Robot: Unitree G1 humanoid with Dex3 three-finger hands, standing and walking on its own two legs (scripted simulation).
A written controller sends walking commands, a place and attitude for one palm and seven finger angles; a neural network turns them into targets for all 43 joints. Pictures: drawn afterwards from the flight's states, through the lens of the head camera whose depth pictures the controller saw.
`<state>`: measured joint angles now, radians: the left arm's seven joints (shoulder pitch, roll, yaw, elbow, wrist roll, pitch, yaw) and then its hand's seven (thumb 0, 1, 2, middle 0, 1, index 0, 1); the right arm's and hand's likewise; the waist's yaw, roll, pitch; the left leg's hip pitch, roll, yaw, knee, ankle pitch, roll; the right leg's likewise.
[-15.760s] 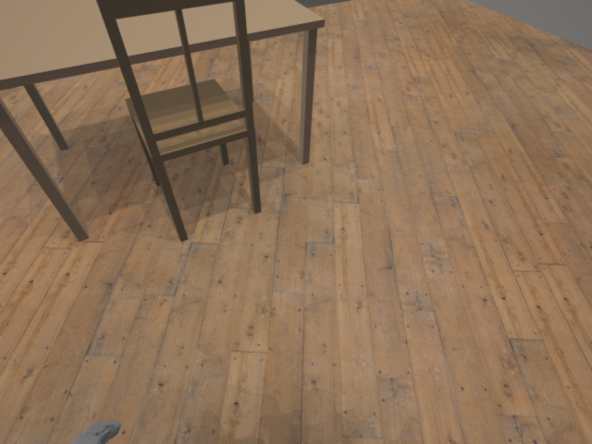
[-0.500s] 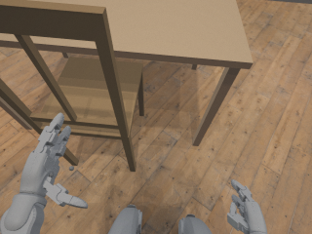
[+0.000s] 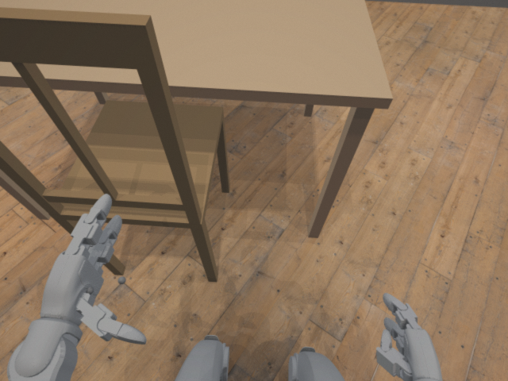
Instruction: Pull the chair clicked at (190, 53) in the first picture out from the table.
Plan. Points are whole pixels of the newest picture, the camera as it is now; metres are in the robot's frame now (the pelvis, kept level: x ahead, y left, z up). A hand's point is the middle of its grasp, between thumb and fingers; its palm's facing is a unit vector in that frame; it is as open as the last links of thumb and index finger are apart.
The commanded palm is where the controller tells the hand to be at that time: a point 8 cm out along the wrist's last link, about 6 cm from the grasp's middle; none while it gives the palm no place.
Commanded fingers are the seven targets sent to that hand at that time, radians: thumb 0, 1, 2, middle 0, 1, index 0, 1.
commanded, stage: raise the hand toward the chair's back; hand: left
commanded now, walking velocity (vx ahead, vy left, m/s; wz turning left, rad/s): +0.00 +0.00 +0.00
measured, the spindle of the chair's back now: (78, 145) +0.48 +0.36 +0.04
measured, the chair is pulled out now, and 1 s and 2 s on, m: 0.00 0.00 0.00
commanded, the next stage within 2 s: aim the fingers beside a spindle in 0.04 s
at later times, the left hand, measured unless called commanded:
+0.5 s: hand (138, 265) +0.27 +0.19 +0.05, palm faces -0.04 -1.00 -0.03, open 16.9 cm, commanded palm +0.24 +0.24 +0.05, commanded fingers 0.00 -0.50 0.30 -0.06 -0.08 -0.06 -0.08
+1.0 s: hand (158, 251) +0.30 +0.17 +0.02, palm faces -0.03 -1.00 -0.03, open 16.9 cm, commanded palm +0.28 +0.23 +0.03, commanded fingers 0.00 -0.50 0.30 -0.06 -0.08 -0.06 -0.08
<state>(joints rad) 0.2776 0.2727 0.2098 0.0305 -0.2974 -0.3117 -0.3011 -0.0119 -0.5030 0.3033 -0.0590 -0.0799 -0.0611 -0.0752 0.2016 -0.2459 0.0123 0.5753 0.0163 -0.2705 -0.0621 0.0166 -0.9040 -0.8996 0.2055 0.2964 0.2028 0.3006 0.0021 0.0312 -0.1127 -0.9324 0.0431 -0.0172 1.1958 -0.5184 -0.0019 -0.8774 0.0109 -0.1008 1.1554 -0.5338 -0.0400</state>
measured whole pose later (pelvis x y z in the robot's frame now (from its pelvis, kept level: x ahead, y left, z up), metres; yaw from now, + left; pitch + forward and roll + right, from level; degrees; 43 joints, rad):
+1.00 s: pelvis +0.00 +0.01 -0.02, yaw +0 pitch +19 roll -2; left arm 0.06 0.21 0.12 0.16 -0.20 -0.32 -0.18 -0.01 -0.50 0.30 -0.06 -0.08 -0.06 -0.08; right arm 0.19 -0.24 0.02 0.58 -0.01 -0.23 -0.03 0.02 -0.90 -0.90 0.21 0.30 0.20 0.30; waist -0.01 0.02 -0.14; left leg -1.05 0.03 0.00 1.27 -0.55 0.01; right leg -1.00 0.00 -0.08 1.24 -0.57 -0.03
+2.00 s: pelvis -0.01 +0.00 -0.03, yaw +0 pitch +20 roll -1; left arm -0.16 0.19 0.09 0.43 -0.16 -0.42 -0.16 -0.01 -0.51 0.30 -0.06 -0.08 -0.06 -0.07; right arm 0.20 -0.25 0.00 0.62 0.00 -0.17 -0.03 0.01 -0.91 -0.90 0.21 0.30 0.20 0.30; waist -0.02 0.02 -0.16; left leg -1.13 0.03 0.00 1.32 -0.54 0.00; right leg -1.10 0.00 -0.08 1.31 -0.57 -0.05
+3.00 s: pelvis -0.01 +0.01 -0.03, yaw -1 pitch +21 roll -2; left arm -0.19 0.20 0.11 0.44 -0.15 -0.37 -0.13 -0.01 -0.50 0.30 -0.06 -0.08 -0.06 -0.08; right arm 0.18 -0.24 0.01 0.60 -0.01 -0.14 -0.02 0.01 -0.91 -0.90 0.21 0.30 0.20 0.30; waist -0.02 0.03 -0.16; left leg -1.15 0.03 0.00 1.33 -0.54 0.02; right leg -1.10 0.00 -0.08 1.30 -0.56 -0.03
